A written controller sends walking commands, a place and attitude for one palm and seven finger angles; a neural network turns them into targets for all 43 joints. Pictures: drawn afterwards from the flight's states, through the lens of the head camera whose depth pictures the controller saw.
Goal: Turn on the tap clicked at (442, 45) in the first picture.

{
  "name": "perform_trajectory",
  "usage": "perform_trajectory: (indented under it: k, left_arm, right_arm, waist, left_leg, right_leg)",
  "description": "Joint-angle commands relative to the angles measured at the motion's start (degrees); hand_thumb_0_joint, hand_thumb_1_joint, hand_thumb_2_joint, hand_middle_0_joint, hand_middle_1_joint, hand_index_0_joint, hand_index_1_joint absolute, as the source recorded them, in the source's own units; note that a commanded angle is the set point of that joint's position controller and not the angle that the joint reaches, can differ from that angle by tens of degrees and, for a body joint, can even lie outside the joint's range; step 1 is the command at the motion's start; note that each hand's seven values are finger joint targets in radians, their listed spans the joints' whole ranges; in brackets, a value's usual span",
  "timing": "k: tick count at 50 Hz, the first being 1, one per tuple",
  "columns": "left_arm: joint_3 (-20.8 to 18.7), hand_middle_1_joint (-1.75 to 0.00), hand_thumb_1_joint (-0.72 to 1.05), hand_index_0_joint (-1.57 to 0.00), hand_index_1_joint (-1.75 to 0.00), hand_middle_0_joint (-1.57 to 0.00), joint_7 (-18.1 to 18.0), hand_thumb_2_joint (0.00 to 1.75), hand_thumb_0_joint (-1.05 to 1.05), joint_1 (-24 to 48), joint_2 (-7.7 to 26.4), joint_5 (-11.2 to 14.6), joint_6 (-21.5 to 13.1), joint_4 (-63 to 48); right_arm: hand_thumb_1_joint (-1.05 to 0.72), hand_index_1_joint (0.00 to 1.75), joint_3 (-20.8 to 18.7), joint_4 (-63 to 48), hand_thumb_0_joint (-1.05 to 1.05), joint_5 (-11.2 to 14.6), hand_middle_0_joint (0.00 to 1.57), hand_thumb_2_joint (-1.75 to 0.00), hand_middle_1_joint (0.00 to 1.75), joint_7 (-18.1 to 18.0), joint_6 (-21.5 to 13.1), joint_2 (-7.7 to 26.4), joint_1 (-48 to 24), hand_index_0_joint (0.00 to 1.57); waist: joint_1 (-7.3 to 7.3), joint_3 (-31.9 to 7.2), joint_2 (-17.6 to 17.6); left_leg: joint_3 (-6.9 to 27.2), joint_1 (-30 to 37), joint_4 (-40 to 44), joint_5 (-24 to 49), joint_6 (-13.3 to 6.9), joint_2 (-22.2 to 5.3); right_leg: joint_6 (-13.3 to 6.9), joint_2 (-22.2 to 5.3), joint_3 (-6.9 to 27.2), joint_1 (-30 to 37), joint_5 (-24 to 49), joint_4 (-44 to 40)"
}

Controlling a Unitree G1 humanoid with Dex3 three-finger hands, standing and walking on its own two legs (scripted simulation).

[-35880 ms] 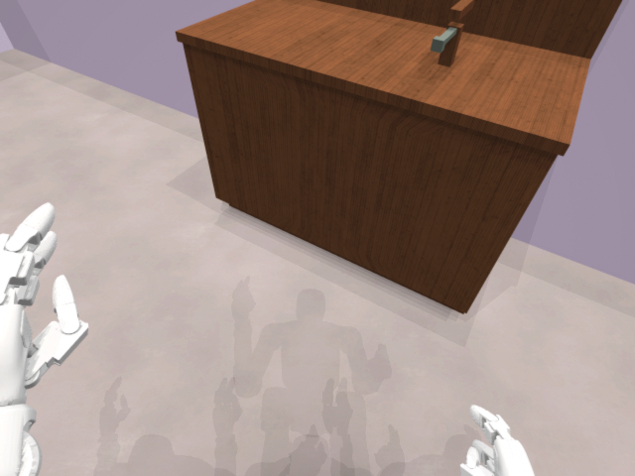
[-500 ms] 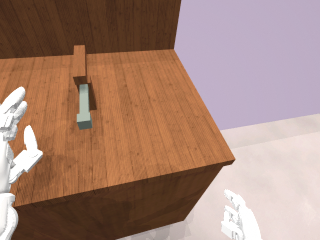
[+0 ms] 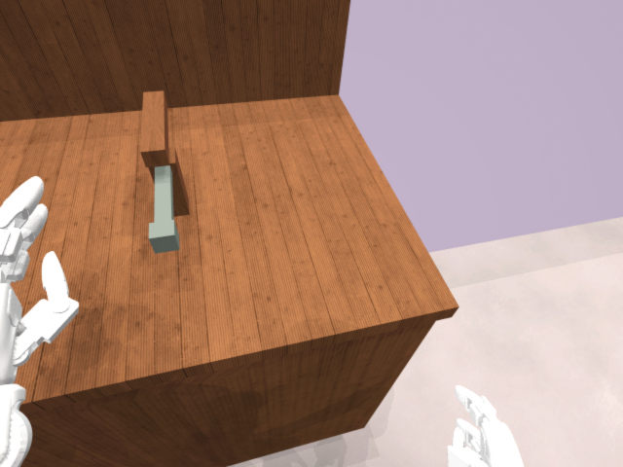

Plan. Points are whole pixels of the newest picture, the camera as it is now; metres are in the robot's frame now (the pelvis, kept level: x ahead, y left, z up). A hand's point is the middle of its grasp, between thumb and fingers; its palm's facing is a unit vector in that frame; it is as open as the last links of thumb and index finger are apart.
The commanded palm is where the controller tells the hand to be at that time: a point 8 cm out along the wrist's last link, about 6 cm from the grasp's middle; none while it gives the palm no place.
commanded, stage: look again from close up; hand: left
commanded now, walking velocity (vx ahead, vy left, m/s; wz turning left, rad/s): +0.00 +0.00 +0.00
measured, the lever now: (164, 236) +0.33 +0.21 +0.12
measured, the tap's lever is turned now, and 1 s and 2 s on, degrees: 0 0 0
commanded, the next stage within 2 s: shuffle to correct the standing spot in 0.02 s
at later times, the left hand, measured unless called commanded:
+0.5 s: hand (123, 300) +0.22 +0.20 +0.16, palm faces +0.37 -0.86 -0.36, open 7.4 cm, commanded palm +0.17 +0.24 +0.18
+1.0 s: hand (173, 302) +0.23 +0.16 +0.16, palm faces +0.32 -0.86 -0.41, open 7.4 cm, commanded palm +0.17 +0.20 +0.18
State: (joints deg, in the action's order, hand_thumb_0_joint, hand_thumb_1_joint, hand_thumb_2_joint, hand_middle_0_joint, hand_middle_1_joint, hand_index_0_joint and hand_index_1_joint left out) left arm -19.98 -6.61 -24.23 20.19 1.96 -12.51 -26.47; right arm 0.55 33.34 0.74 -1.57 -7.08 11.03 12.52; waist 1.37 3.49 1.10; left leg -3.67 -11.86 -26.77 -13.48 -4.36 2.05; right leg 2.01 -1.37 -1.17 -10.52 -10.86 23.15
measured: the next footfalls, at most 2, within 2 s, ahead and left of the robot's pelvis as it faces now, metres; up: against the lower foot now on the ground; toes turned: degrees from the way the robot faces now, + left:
none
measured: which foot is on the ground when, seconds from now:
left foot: down 0.00-1.00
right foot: down 0.00-1.00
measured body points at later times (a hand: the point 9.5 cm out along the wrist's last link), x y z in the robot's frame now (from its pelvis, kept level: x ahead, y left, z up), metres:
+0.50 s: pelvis +0.00 -0.04 +0.00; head +0.03 -0.02 +0.45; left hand +0.20 +0.25 +0.18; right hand +0.19 -0.26 -0.07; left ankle +0.01 +0.06 -0.74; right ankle +0.02 -0.15 -0.74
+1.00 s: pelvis +0.01 -0.08 -0.01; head +0.04 -0.06 +0.44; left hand +0.21 +0.21 +0.18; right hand +0.17 -0.33 -0.09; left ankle +0.01 +0.06 -0.74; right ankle +0.02 -0.15 -0.74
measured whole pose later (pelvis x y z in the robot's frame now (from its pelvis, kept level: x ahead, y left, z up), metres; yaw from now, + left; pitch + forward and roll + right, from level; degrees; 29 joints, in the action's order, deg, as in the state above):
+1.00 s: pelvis +0.01 -0.08 -0.01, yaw -1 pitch +1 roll -1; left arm -22.0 -5.9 -28.5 23.3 5.6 -8.3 -32.3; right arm -2.2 32.6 1.0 -2.6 -4.0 12.2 12.1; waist -0.4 3.7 0.9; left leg -1.5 -16.3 -32.1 -16.3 1.9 -4.2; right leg -4.2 4.6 -3.3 -15.2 -14.2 28.6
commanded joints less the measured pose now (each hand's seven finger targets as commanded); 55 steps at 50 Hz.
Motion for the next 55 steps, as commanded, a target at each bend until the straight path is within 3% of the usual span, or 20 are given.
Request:
perform_trajectory:
  k: [1,2,6,7,11,12,20,21,22,26,27,31,32,40,46,49,53,55]
  left_arm:
    - [-6.64,-0.30,0.90,-0.20,-0.30,-0.20,-1.15,0.90,0.00,3.79,9.86,0.20,-3.22,-11.68]
    - [-4.87,-0.30,0.90,-0.20,-0.30,-0.20,-0.85,0.90,0.00,3.82,8.17,0.42,-3.26,-10.83]
    - [-6.45,-0.30,0.90,-0.20,-0.30,-0.20,-1.18,0.90,0.00,3.64,9.77,0.43,-2.78,-11.45]
    - [-4.94,-0.30,0.90,-0.20,-0.30,-0.20,-0.89,0.90,0.00,4.10,8.29,0.67,-2.83,-11.19]
    - [-6.87,-0.30,0.90,-0.20,-0.30,-0.20,-1.04,0.90,0.00,4.97,10.32,0.89,-2.19,-12.44]
    - [-5.02,-0.30,0.90,-0.20,-0.30,-0.20,-0.66,0.90,0.00,5.45,8.40,1.15,-2.17,-12.02]
    - [-6.37,-0.30,0.90,-0.20,-0.30,-0.20,-0.38,0.90,0.00,3.89,9.72,1.68,-1.40,-14.19]
    - [-7.38,-0.30,0.90,-0.20,-0.30,-0.20,-0.59,0.90,0.00,2.99,10.50,1.75,-0.97,-14.26]
    - [-5.90,-0.30,0.90,-0.20,-0.30,-0.20,-0.31,0.90,0.00,2.72,8.98,2.06,-0.84,-13.71]
    - [-7.81,-0.30,0.90,-0.20,-0.30,-0.20,-0.26,0.90,0.00,1.36,10.89,2.40,-0.37,-15.49]
    - [-6.54,-0.30,0.90,-0.20,-0.30,-0.20,0.00,0.90,0.00,1.42,9.70,2.66,-0.20,-14.57]
    - [-8.22,-0.30,0.90,-0.20,-0.30,-0.20,-0.22,0.90,0.00,1.60,11.66,3.06,0.29,-16.02]
    - [-6.93,-0.30,0.90,-0.20,-0.30,-0.20,-0.08,0.90,0.00,1.16,10.17,3.26,0.39,-15.11]
    - [-8.62,-0.30,0.90,-0.20,-0.30,-0.20,-0.48,0.90,0.00,-0.76,12.04,3.94,0.86,-16.50]
    - [-9.46,-0.30,0.90,-0.20,-0.30,-0.20,-0.49,0.90,0.00,-2.45,12.90,3.88,0.84,-17.69]
    - [-9.52,-0.30,0.90,-0.20,-0.30,-0.20,-0.13,0.90,0.00,-2.51,13.07,3.74,0.47,-18.07]
    - [-9.16,-0.30,0.90,-0.20,-0.30,-0.20,0.10,0.90,0.00,-2.53,12.68,3.74,0.71,-18.11]
    - [-9.38,-0.30,0.90,-0.20,-0.30,-0.20,0.19,0.90,0.00,-2.98,12.63,3.80,0.77,-17.21]
  right_arm:
    - [-0.90,0.30,-2.82,-8.97,0.00,0.35,0.20,-0.90,0.30,-0.73,-3.20,7.34,-6.13,0.20]
    - [-0.90,0.30,-2.71,-8.80,0.00,0.00,0.20,-0.90,0.30,-0.68,-3.02,7.58,-5.53,0.20]
    - [-0.90,0.30,-2.80,-8.74,0.00,0.34,0.20,-0.90,0.30,-0.86,-3.08,7.37,-6.12,0.20]
    - [-0.90,0.30,-2.73,-8.53,0.00,0.02,0.20,-0.90,0.30,-0.80,-2.88,7.49,-5.57,0.20]
    - [-0.90,0.30,-2.93,-9.13,0.00,0.53,0.20,-0.90,0.30,-0.81,-2.50,6.94,-6.51,0.20]
    - [-0.90,0.30,-2.88,-9.04,0.00,0.23,0.20,-0.90,0.30,-0.64,-2.21,7.17,-5.79,0.20]
    - [-0.90,0.30,-3.79,-10.50,0.00,0.47,0.20,-0.90,0.30,0.16,-1.58,7.10,-5.39,0.20]
    - [-0.90,0.30,-3.54,-10.32,0.00,0.61,0.20,-0.90,0.30,0.08,-1.44,6.80,-6.21,0.20]
    - [-0.90,0.30,-3.44,-10.27,0.00,0.32,0.20,-0.90,0.30,0.16,-1.18,6.95,-5.66,0.20]
    - [-0.90,0.30,-3.99,-10.57,0.00,0.58,0.20,-0.90,0.30,-0.04,-1.13,6.93,-5.89,0.20]
    - [-0.90,0.30,-3.85,-10.40,0.00,0.18,0.20,-0.90,0.30,-0.12,-0.96,7.12,-5.52,0.20]
    - [-0.90,0.30,-4.24,-10.46,0.00,0.52,0.20,-0.90,0.30,-0.60,-0.80,7.06,-6.14,0.20]
    - [-0.90,0.30,-4.08,-10.21,0.00,0.18,0.20,-0.90,0.30,-0.63,-0.59,7.10,-5.43,0.20]
    - [-0.90,0.30,-4.79,-10.30,0.00,0.54,0.20,-0.90,0.30,-1.13,-0.22,7.33,-4.71,0.20]
    - [-0.90,0.30,-4.73,-9.98,0.00,0.51,0.20,-0.90,0.30,-1.45,0.04,7.54,-5.64,0.20]
    - [-0.90,0.30,-4.78,-10.39,0.00,0.32,0.20,-0.90,0.30,-1.37,0.01,7.78,-5.24,0.20]
    - [-0.90,0.30,-4.89,-10.45,0.00,0.44,0.20,-0.90,0.30,-1.14,0.05,7.93,-4.70,0.20]
    - [-0.90,0.30,-4.88,-10.37,0.00,0.49,0.20,-0.90,0.30,-1.07,0.12,7.79,-4.17,0.20]
  waist:
    - [-0.24,-7.57,-4.08]
    - [-0.37,-7.20,-3.60]
    - [-0.25,-7.58,-2.79]
    - [-0.48,-7.50,-2.57]
    - [-0.38,-7.45,-4.79]
    - [-0.53,-7.33,-5.26]
    - [-0.41,-8.46,-5.58]
    - [-0.45,-8.26,-5.61]
    - [-0.64,-8.16,-5.21]
    - [-0.60,-9.60,-4.75]
    - [-0.82,-9.17,-3.86]
    - [-0.81,-8.68,-3.87]
    - [-1.10,-8.78,-2.64]
    - [-1.25,-9.43,0.73]
    - [-1.19,-9.29,-3.29]
    - [-0.84,-10.05,-5.53]
    - [-0.91,-10.22,-5.23]
    - [-0.93,-9.98,-3.81]
  left_leg:
    - [7.36,-2.04,8.30,1.82,3.93,-6.90]
    - [7.25,-2.39,8.45,1.37,3.63,-6.74]
    - [7.10,-1.10,7.50,3.13,3.68,-6.70]
    - [7.15,-0.91,7.97,3.36,3.74,-6.76]
    - [7.66,0.58,8.67,6.66,4.53,-8.54]
    - [7.98,-0.10,9.18,6.51,4.32,-8.79]
    - [7.88,-0.49,6.75,7.31,3.37,-11.22]
    - [7.59,-0.05,6.50,7.69,3.47,-11.08]
    - [7.56,-0.91,6.35,6.82,3.18,-10.92]
    - [6.38,1.28,2.72,9.83,3.07,-10.76]
    - [6.10,0.40,2.45,8.34,3.01,-10.51]
    - [5.30,0.15,0.49,3.59,2.90,-9.73]
    - [4.83,-0.20,-0.17,2.60,2.85,-9.23]
    - [3.77,-0.15,-5.18,0.56,2.87,-7.37]
    - [5.80,0.10,-2.61,7.13,2.36,-9.95]
    - [7.34,-1.24,-1.21,11.77,1.77,-12.47]
    - [7.32,-2.02,-1.23,11.26,2.09,-12.52]
    - [6.99,-2.71,-1.88,7.53,2.16,-11.98]
  right_leg:
    - [-2.93,-1.44,2.49,5.31,5.58,-1.73]
    - [-2.86,-1.27,2.29,4.97,4.95,-2.06]
    - [-3.03,-1.78,3.23,4.56,6.24,-2.32]
    - [-2.95,-1.20,2.72,4.04,5.73,-2.39]
    - [-2.41,-0.46,1.86,3.34,6.14,-0.82]
    - [-2.34,0.06,1.46,3.45,5.59,-0.48]
    - [-2.51,-0.52,1.98,3.45,6.11,0.42]
    - [-2.41,-0.33,1.74,2.65,6.19,0.06]
    - [-2.39,-0.14,1.63,2.72,5.96,-0.16]
    - [-3.08,-1.07,3.33,1.61,9.53,-0.75]
    - [-3.00,-1.10,3.47,1.32,9.03,-1.07]
    - [-3.87,-2.30,6.12,-0.93,7.23,-2.21]
    - [-3.93,-2.54,6.05,-1.20,6.55,-2.49]
    - [-4.62,-5.42,9.36,-3.60,3.96,-4.18]
    - [-3.83,-3.78,6.49,-2.53,9.89,-0.39]
    - [-2.19,-2.32,4.18,0.45,11.71,1.96]
    - [-2.67,-2.05,3.92,1.70,11.36,1.99]
    - [-2.82,-2.54,4.82,1.39,9.76,1.05]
